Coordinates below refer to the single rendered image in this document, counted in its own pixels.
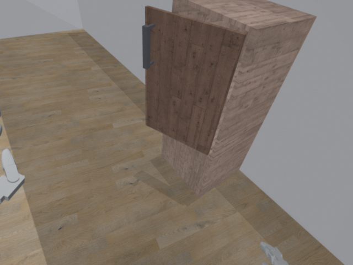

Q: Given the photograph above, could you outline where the robot right hand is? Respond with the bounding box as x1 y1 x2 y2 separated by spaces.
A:
260 242 289 265

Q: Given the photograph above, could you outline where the robot left hand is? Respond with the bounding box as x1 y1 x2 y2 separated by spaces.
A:
0 109 25 204

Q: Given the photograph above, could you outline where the cupboard door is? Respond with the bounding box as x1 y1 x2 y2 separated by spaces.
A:
145 6 247 155

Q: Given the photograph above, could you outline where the handle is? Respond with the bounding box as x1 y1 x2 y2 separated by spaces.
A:
142 23 156 69

